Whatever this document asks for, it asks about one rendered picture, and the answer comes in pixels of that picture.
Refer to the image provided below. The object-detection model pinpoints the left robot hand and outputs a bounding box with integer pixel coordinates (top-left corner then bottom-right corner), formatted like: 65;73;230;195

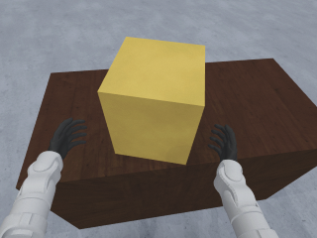
48;117;87;160

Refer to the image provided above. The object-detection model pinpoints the right robot hand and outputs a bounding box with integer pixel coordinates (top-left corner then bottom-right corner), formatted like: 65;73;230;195
207;124;238;163

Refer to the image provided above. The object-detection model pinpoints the left robot forearm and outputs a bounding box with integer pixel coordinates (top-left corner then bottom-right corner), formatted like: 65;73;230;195
0;151;63;238

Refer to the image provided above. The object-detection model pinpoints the pedestal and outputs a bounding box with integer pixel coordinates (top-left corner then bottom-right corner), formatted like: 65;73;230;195
16;58;317;230

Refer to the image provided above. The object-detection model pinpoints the right robot forearm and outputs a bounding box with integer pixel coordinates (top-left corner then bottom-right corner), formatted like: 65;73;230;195
213;160;279;238

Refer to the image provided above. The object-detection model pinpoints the carton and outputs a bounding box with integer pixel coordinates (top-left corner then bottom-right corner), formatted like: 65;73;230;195
97;37;205;165

